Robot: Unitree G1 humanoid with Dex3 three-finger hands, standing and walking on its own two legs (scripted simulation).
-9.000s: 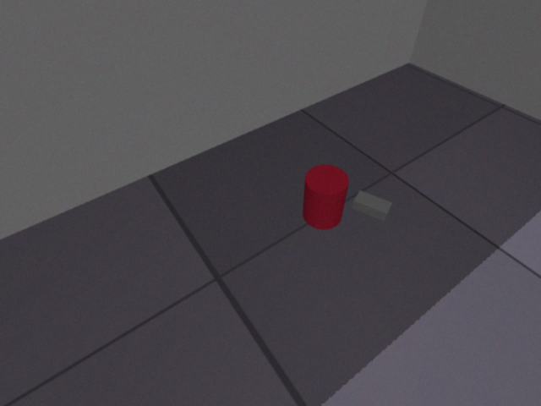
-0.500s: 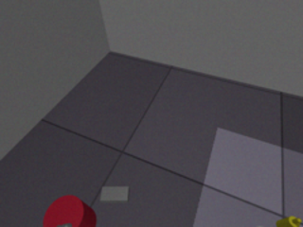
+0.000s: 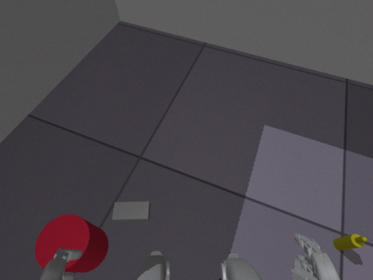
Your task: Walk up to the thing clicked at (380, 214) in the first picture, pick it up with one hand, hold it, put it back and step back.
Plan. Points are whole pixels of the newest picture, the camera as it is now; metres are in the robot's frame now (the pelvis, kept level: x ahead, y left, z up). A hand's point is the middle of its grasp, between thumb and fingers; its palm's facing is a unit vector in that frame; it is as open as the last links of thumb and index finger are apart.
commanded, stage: rise first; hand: left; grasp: from above
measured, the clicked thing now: (132, 211) +0.43 +0.28 -0.67
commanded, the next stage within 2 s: none
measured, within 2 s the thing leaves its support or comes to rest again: neither
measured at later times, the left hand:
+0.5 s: hand (93, 249) +0.23 +0.31 -0.32, palm faces -0.44 -0.53 -0.72, open 14.2 cm
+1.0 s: hand (104, 229) +0.31 +0.33 -0.46, palm faces -0.47 -0.17 -0.87, open 14.2 cm
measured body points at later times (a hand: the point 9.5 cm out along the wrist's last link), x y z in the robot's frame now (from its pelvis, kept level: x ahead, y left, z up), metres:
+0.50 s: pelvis -0.04 +0.00 -0.18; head +0.15 +0.01 +0.23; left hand +0.25 +0.34 -0.27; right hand +0.16 -0.27 -0.30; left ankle +0.02 +0.12 -0.66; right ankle +0.00 -0.14 -0.66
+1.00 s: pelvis -0.09 +0.00 -0.33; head +0.12 +0.05 +0.07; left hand +0.33 +0.34 -0.41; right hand -0.01 -0.28 -0.45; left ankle +0.02 +0.12 -0.66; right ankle +0.00 -0.14 -0.66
